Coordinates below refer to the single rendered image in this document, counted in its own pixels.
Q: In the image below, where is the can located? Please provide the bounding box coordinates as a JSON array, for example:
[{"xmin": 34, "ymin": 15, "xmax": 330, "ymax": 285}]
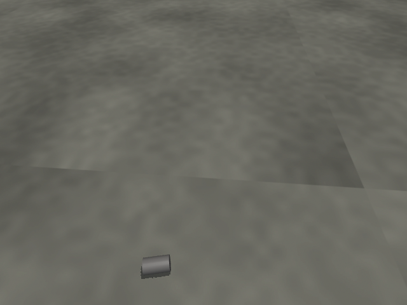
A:
[{"xmin": 142, "ymin": 254, "xmax": 171, "ymax": 275}]

